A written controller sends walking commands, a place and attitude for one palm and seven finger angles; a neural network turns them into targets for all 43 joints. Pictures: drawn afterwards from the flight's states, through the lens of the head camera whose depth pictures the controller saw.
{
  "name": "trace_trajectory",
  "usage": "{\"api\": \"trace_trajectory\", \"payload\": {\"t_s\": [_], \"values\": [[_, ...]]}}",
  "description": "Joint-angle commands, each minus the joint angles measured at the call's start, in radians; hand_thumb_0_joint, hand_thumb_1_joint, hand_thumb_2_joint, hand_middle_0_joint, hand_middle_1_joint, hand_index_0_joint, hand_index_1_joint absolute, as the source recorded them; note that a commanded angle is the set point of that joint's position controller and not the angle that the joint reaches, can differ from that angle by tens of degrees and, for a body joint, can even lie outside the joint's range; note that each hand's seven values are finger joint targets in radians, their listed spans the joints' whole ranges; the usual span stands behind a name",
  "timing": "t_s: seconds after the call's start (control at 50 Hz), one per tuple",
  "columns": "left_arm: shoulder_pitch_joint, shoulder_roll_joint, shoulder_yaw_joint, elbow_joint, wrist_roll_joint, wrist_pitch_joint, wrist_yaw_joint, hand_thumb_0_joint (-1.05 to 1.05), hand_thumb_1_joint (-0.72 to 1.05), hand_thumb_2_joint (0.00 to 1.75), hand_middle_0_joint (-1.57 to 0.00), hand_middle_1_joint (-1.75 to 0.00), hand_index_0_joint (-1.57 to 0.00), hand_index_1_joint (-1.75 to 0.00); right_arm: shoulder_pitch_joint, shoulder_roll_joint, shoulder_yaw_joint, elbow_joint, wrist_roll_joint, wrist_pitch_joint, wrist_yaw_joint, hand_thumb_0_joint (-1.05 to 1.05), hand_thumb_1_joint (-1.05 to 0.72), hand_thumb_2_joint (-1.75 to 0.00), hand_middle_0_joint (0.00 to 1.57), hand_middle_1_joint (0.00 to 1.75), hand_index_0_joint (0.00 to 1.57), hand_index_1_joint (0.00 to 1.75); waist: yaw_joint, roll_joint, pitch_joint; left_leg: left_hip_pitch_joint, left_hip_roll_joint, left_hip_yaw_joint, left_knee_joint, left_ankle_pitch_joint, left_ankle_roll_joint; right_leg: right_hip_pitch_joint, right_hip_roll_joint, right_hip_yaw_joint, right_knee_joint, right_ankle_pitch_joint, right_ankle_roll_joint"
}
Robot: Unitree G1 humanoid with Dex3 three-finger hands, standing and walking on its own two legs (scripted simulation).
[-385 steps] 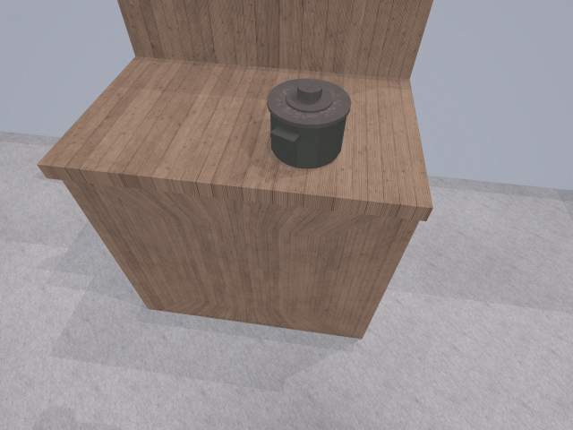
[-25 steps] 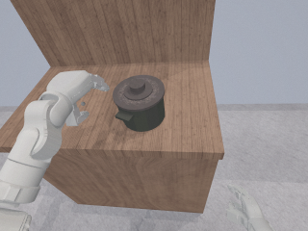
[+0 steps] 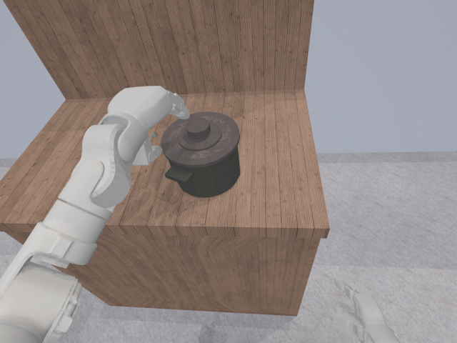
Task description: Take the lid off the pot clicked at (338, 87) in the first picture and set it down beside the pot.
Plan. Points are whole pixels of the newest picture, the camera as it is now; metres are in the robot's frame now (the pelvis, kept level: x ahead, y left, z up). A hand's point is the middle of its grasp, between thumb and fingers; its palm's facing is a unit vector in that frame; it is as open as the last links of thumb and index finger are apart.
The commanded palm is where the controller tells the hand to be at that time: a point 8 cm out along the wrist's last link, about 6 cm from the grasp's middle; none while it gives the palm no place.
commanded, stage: move the open hand above the knob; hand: left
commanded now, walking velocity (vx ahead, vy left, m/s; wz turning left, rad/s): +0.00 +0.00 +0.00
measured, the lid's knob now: (198, 128) +0.49 +0.10 +0.12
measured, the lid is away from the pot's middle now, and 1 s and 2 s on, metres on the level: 0.00 0.00 0.00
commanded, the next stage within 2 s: lower the open fingers around the knob in 1.28 s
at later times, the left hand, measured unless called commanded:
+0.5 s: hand (181, 114) +0.45 +0.11 +0.19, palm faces -0.16 -0.06 -0.99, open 10.0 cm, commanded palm +0.44 +0.12 +0.25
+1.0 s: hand (185, 107) +0.47 +0.10 +0.19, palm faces -0.19 -0.06 -0.98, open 10.0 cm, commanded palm +0.44 +0.12 +0.25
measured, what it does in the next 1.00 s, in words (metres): stands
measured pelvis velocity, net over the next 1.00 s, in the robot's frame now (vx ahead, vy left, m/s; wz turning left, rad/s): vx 0.01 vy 0.01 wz -0.01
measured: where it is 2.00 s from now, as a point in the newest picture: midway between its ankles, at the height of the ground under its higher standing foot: outside the picture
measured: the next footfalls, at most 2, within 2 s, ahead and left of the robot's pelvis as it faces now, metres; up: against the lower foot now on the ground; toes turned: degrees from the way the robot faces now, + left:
none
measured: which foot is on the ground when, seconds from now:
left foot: down 0.00-1.00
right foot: down 0.00-1.00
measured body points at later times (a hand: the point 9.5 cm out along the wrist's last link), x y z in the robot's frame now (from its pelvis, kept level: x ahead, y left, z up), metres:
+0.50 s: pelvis +0.01 +0.00 +0.00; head +0.03 -0.05 +0.45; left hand +0.45 +0.11 +0.24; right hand +0.18 -0.24 -0.12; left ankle -0.01 +0.13 -0.74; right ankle +0.02 -0.13 -0.74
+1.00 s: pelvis +0.01 +0.01 +0.00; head +0.03 -0.04 +0.45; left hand +0.47 +0.11 +0.24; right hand +0.15 -0.23 -0.13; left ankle -0.01 +0.13 -0.74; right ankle +0.02 -0.13 -0.74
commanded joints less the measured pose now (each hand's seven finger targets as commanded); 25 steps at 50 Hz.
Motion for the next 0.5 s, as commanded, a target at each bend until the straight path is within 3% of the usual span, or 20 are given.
{"api": "trace_trajectory", "payload": {"t_s": [0.0, 0.04, 0.1, 0.12, 0.18, 0.2, 0.22, 0.26, 0.3, 0.34, 0.38, 0.42, 0.48], "values": [[-0.501, 0.154, 0.114, -0.121, 0.023, 0.011, 0.043, 0.0, -0.34, 1.54, -0.85, -0.08, -0.85, -0.08, -0.134, -0.084, -0.034, -0.157, 0.0, -0.046, -0.004, 0.0, -0.9, -0.9, 0.2, 0.3, 0.2, 0.3, -0.007, -0.113, -0.371, 0.058, -0.027, 0.034, -0.046, 0.281, 0.033, 0.196, 0.045, -0.049, -0.024, 0.246, -0.056], [-0.514, 0.152, 0.111, -0.106, 0.027, 0.019, 0.046, 0.0, -0.34, 1.54, -0.85, -0.08, -0.85, -0.08, -0.138, -0.085, -0.039, -0.159, 0.0, -0.043, 0.0, 0.0, -0.9, -0.9, 0.2, 0.3, 0.2, 0.3, -0.007, -0.106, -0.373, 0.062, -0.025, 0.031, -0.041, 0.291, 0.035, 0.193, 0.045, -0.048, -0.019, 0.263, -0.058], [-0.529, 0.167, 0.128, -0.003, 0.033, 0.029, 0.048, 0.0, -0.34, 1.54, -0.85, -0.08, -0.85, -0.08, -0.117, -0.091, -0.033, -0.143, 0.001, -0.037, -0.006, 0.0, -0.9, -0.9, 0.2, 0.3, 0.2, 0.3, -0.013, -0.164, -0.34, 0.027, -0.026, 0.041, -0.045, 0.267, 0.037, 0.193, 0.044, -0.05, -0.025, 0.259, -0.053], [-0.564, 0.205, 0.155, -0.007, 0.039, 0.029, 0.052, 0.0, -0.34, 1.54, -0.85, -0.08, -0.85, -0.08, -0.112, -0.097, -0.036, -0.14, 0.002, -0.033, -0.009, 0.0, -0.9, -0.9, 0.2, 0.3, 0.2, 0.3, -0.013, -0.173, -0.337, 0.019, -0.022, 0.039, -0.048, 0.258, 0.037, 0.197, 0.041, -0.049, -0.026, 0.262, -0.052], [-0.613, 0.14, 0.101, -0.054, 0.035, 0.031, 0.05, 0.0, -0.34, 1.54, -0.85, -0.08, -0.85, -0.08, -0.132, -0.089, -0.042, -0.156, 0.002, -0.038, -0.005, 0.0, -0.9, -0.9, 0.2, 0.3, 0.2, 0.3, -0.017, -0.104, -0.403, 0.064, -0.028, 0.032, -0.033, 0.306, 0.04, 0.208, 0.042, -0.045, -0.01, 0.298, -0.058], [-0.634, 0.127, 0.087, -0.038, 0.04, 0.034, 0.049, 0.0, -0.34, 1.54, -0.85, -0.08, -0.85, -0.08, -0.116, -0.083, -0.041, -0.147, 0.001, -0.04, -0.004, 0.0, -0.9, -0.9, 0.2, 0.3, 0.2, 0.3, -0.018, -0.114, -0.422, 0.075, -0.03, 0.033, -0.032, 0.327, 0.041, 0.217, 0.044, -0.045, -0.009, 0.315, -0.057], [-0.637, 0.151, 0.108, -0.015, 0.042, 0.04, 0.051, 0.0, -0.34, 1.54, -0.85, -0.08, -0.85, -0.08, -0.108, -0.089, -0.045, -0.139, 0.001, -0.038, -0.004, 0.0, -0.9, -0.9, 0.2, 0.3, 0.2, 0.3, -0.019, -0.137, -0.412, 0.067, -0.027, 0.032, -0.032, 0.322, 0.04, 0.217, 0.045, -0.046, -0.012, 0.322, -0.055], [-0.631, 0.139, 0.107, 0.059, 0.043, 0.05, 0.048, 0.0, -0.34, 1.54, -0.85, -0.08, -0.85, -0.08, -0.099, -0.092, -0.042, -0.128, 0.004, -0.035, -0.006, 0.0, -0.9, -0.9, 0.2, 0.3, 0.2, 0.3, -0.023, -0.166, -0.366, 0.039, -0.029, 0.043, -0.034, 0.303, 0.041, 0.204, 0.043, -0.046, -0.017, 0.331, -0.051], [-0.654, 0.144, 0.11, 0.035, 0.043, 0.045, 0.047, 0.0, -0.34, 1.54, -0.85, -0.08, -0.85, -0.08, -0.101, -0.091, -0.042, -0.137, 0.002, -0.036, -0.006, 0.0, -0.9, -0.9, 0.2, 0.3, 0.2, 0.3, -0.017, -0.168, -0.414, 0.043, -0.034, 0.041, -0.036, 0.318, 0.043, 0.239, 0.039, -0.043, -0.011, 0.351, -0.051], [-0.678, 0.157, 0.116, 0.074, 0.052, 0.05, 0.048, 0.0, -0.34, 1.54, -0.85, -0.08, -0.85, -0.08, -0.094, -0.094, -0.042, -0.128, 0.003, -0.035, -0.008, 0.0, -0.9, -0.9, 0.2, 0.3, 0.2, 0.3, -0.021, -0.165, -0.394, 0.034, -0.033, 0.044, -0.036, 0.31, 0.044, 0.232, 0.039, -0.042, -0.013, 0.357, -0.05], [-0.676, 0.116, 0.092, 0.091, 0.043, 0.053, 0.047, 0.0, -0.34, 1.54, -0.85, -0.08, -0.85, -0.08, -0.096, -0.098, -0.048, -0.13, 0.004, -0.033, -0.009, 0.0, -0.9, -0.9, 0.2, 0.3, 0.2, 0.3, -0.03, -0.151, -0.399, 0.04, -0.033, 0.044, -0.03, 0.316, 0.046, 0.222, 0.039, -0.044, -0.014, 0.359, -0.053], [-0.716, 0.086, 0.057, 0.162, 0.05, 0.064, 0.044, 0.0, -0.34, 1.54, -0.85, -0.08, -0.85, -0.08, -0.083, -0.095, -0.045, -0.114, 0.006, -0.028, -0.011, 0.0, -0.9, -0.9, 0.2, 0.3, 0.2, 0.3, -0.042, -0.176, -0.363, 0.03, -0.031, 0.048, -0.039, 0.281, 0.045, 0.19, 0.043, -0.049, -0.023, 0.325, -0.049], [-0.796, 0.105, 0.065, 0.204, 0.047, 0.067, 0.047, 0.0, -0.34, 1.54, -0.85, -0.08, -0.85, -0.08, -0.076, -0.104, -0.048, -0.104, 0.006, -0.029, -0.022, 0.0, -0.9, -0.9, 0.2, 0.3, 0.2, 0.3, -0.053, -0.16, -0.374, 0.028, -0.035, 0.044, -0.036, 0.247, 0.051, 0.183, 0.042, -0.044, -0.03, 0.298, -0.05]]}}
